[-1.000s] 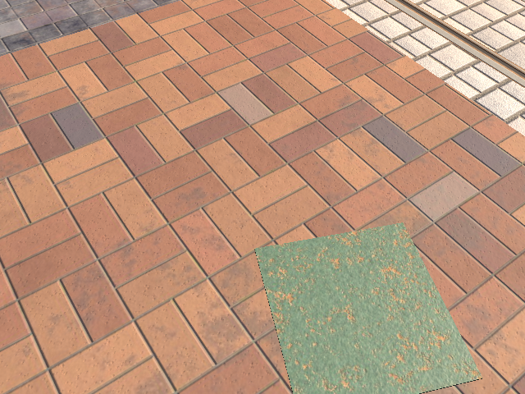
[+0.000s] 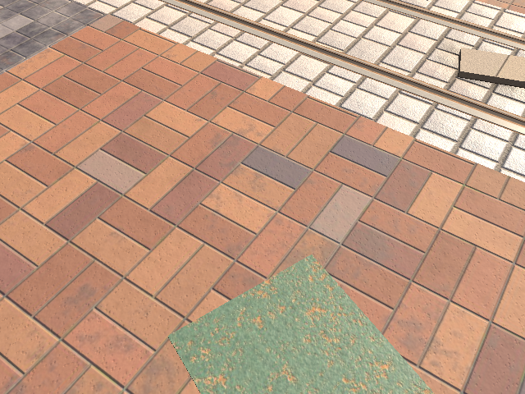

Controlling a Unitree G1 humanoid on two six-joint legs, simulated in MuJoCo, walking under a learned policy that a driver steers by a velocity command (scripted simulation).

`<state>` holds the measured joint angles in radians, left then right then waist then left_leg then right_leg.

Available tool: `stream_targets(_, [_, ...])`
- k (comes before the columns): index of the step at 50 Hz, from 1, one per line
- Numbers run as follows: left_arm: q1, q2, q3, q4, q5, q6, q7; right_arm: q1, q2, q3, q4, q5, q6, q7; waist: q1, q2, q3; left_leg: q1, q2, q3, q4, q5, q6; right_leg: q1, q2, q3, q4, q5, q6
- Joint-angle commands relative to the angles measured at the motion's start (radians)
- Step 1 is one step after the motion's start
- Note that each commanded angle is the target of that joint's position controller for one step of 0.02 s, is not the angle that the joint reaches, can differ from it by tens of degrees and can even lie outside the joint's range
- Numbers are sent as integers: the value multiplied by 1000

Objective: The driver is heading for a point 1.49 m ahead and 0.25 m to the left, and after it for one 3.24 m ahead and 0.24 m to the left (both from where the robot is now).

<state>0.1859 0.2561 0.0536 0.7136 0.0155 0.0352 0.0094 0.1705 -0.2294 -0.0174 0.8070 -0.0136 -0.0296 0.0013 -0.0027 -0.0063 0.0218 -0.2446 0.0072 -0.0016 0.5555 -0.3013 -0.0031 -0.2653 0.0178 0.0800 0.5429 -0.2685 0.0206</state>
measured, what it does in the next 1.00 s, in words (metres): walks ahead: left foot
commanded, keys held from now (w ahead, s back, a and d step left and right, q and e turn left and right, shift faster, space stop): no key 0.36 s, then w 0.38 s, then no key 0.26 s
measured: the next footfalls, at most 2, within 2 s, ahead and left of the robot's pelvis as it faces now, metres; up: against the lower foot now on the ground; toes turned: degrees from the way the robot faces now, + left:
left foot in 1.00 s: +0.36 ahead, +0.10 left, +0.00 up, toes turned +0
right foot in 1.44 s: +0.36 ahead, -0.13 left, +0.00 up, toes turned -2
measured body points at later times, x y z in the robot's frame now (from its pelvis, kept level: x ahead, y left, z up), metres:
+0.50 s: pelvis +0.02 +0.00 +0.00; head +0.01 +0.00 +0.45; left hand +0.11 +0.26 -0.13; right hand +0.08 -0.27 -0.14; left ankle +0.00 +0.12 -0.73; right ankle +0.01 -0.13 -0.73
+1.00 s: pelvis +0.19 +0.00 -0.01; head +0.22 +0.00 +0.44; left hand +0.14 +0.26 -0.15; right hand +0.41 -0.23 -0.10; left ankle +0.33 +0.09 -0.73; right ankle +0.03 -0.13 -0.73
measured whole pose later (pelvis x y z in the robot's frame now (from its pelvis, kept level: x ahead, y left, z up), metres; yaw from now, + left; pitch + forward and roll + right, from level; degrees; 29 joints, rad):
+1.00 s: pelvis +0.19 +0.00 -0.01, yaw +0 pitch +1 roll -2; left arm 0.44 0.23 0.04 0.99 -0.01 -0.05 0.02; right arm -0.01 -0.25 -0.03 0.82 0.00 -0.08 0.03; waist 0.06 0.03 0.04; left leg -0.48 0.00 0.01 0.50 0.04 0.06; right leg 0.07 0.02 0.00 0.37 -0.43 0.00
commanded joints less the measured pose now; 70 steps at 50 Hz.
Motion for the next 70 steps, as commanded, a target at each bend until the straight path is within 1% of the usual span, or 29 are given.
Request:
stream_targets(1, [-21,92,23,-52,1,-20,4,-8,-129,-30,-54,1,-2,-6,-10,-15,-53,-3,55,-55,-93,126,29,43,-46,46,-57,203,-37])
stream_targets(18, [14,76,18,56,-6,-30,27,-1,-113,-25,46,5,4,-16,-3,4,-22,-6,35,-37,-115,91,15,62,-42,41,-73,177,-29])
stream_targets(20, [42,74,20,85,-12,-27,30,28,-126,-31,72,12,9,-20,-4,22,-22,-16,19,-31,-132,-156,34,44,-3,2,-58,-90,-40])
stream_targets(22, [36,79,23,85,-20,-37,32,48,-156,-41,76,26,10,-28,-15,64,62,-58,63,-115,-186,-436,92,-81,18,-25,-16,-339,-57])
stream_targets(25, [-15,33,14,68,-40,-90,16,119,-217,-62,99,34,-15,-31,-33,189,121,-1,283,-428,-354,-574,221,-209,9,-104,176,-171,-57])
stream_targets(26, [-30,39,16,67,-42,-103,9,115,-220,-65,97,35,-20,-32,-33,184,133,-27,314,-467,-377,-537,241,-200,-18,-83,199,-153,-69])
stream_targets(28, [35,29,16,97,-47,-120,-4,41,-205,-60,78,43,-23,-23,24,178,120,-96,270,-365,-350,-419,203,-41,-21,-103,45,-156,-102])
stream_targets(30, [203,65,39,184,-40,-122,-6,-21,-156,-48,59,44,-23,-17,94,105,60,-230,137,-171,-172,-223,115,264,-17,-64,-91,-20,-106])
stream_targets(31, [321,141,61,212,-36,-124,0,-49,-85,-29,32,37,-35,-13,122,-125,17,-368,15,-2,150,-107,40,392,-191,245,-240,-185,-179])
stream_targets(32, [394,219,75,215,-31,-132,-16,-79,-103,-34,-12,45,-57,-19,145,-301,12,-536,-50,1,402,-228,23,454,-375,615,-376,-228,-310])
stream_targets(33, [329,147,49,201,-18,-143,-17,-66,-151,-48,-8,59,-70,-14,100,-183,48,-621,10,-73,563,-247,42,435,-399,612,-363,-213,-330])
stream_targets(34, [277,102,34,183,-18,-149,-17,-31,-146,-47,9,67,-78,-4,69,-128,62,-652,49,-89,606,-155,68,435,-358,501,-355,-180,-297])
stream_targets(35, [242,99,31,172,-19,-149,-19,-24,-137,-47,21,59,-83,2,55,-87,57,-658,78,-75,594,-68,81,427,-322,407,-367,-134,-261])
stream_targets(38, [238,58,8,181,-15,-128,-15,-59,-111,-48,18,37,-79,23,41,-91,62,-579,102,-22,469,70,58,363,-246,186,-389,267,-204])
stream_targets(40, [244,76,7,190,-15,-112,0,-100,-71,-35,1,24,-71,29,41,-80,61,-502,70,29,334,123,19,299,-202,60,-363,535,-193])
stream_targets(42, [245,110,10,196,-11,-100,14,-177,-36,-18,-29,21,-67,31,53,-84,58,-351,25,72,146,223,-2,187,-158,-22,-350,612,-174])
stream_targets(45, [261,145,16,222,-19,-98,19,-194,-78,-25,-44,31,-54,32,40,-128,30,-200,-5,47,35,340,8,157,-191,-13,-330,620,-166])
stream_targets(47, [205,140,18,222,-28,-101,21,-138,-129,-42,-29,24,-51,29,-13,-129,1,-133,-7,10,-10,348,44,199,-212,-4,-267,661,-138])
stream_targets(49, [175,131,17,219,-28,-97,21,20,-176,-67,31,7,-53,20,-92,-90,-87,70,-29,22,-80,432,86,209,-161,-25,-79,723,-94])
stream_targets(50, [214,112,11,214,-10,-95,20,97,-229,-78,47,-5,-54,12,-103,5,-174,262,80,-72,-46,763,120,111,-100,-57,101,518,-52])
stream_targets(51, [385,-1,-22,241,5,-95,16,149,-258,-74,56,-27,-44,8,-42,229,-335,545,340,-363,-23,1019,302,-125,14,-76,455,-95,10])
stream_targets(52, [419,7,-21,270,-11,-92,9,147,-182,-52,65,-7,-36,18,-36,244,-432,494,385,-522,-122,931,370,-124,41,35,614,-414,32])
stream_targets(53, [361,74,-1,261,-35,-82,9,48,-167,-48,51,17,-33,25,-19,165,-298,344,349,-444,-175,659,335,-182,-5,37,682,-394,35])
stream_targets(54, [269,84,3,244,-41,-70,18,-40,-139,-40,33,19,-30,23,-10,101,-180,215,301,-365,-217,476,286,-222,-39,3,675,-339,34])
stream_targets(56, [208,101,19,225,-28,-48,37,-84,-152,-45,38,12,-29,19,12,96,-94,18,236,-291,-333,72,233,-203,-89,-22,596,-223,23])
stream_targets(58, [206,83,22,220,-21,-49,40,-87,-164,-53,47,7,-31,11,30,144,-82,-70,209,-281,-409,-109,223,-152,-91,-49,529,-154,3])
stream_targets(64, [102,62,23,209,-16,-84,29,-48,-196,-71,53,23,-45,-16,26,121,-64,-95,219,-244,-481,-161,234,-131,-102,-72,257,-34,-28])
stream_targets(68, [61,57,20,218,-18,-90,22,1,-194,-73,68,27,-26,-19,14,83,-48,-63,209,-204,-435,-88,230,-87,-71,-104,97,3,-27])
stream_targets(70, [90,49,20,238,-14,-92,22,-2,-176,-65,74,32,-8,-20,40,68,-55,-98,177,-166,-368,-88,204,22,-45,-130,-30,77,-38])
